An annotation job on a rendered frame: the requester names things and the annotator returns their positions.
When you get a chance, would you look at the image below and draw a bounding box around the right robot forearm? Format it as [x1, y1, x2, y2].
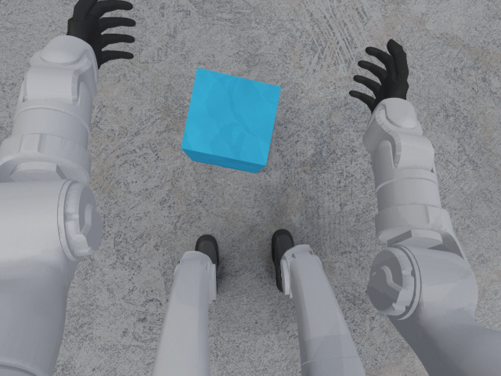
[362, 98, 478, 287]

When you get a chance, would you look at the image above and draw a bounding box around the left robot shin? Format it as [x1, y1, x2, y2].
[173, 251, 213, 280]

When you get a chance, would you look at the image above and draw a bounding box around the right robot hand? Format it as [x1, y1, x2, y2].
[349, 39, 409, 114]

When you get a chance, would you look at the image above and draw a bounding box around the left robot hand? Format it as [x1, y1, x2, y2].
[67, 0, 135, 70]

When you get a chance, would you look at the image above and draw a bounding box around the right robot upper arm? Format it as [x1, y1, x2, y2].
[367, 244, 501, 376]

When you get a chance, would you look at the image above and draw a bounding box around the carton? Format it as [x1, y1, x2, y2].
[181, 68, 281, 173]

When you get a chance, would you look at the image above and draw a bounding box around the left robot forearm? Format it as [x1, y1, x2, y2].
[0, 35, 99, 185]

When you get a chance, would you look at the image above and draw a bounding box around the right robot thigh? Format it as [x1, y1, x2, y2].
[280, 252, 366, 376]

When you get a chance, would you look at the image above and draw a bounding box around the left robot upper arm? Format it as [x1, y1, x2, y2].
[0, 179, 103, 376]

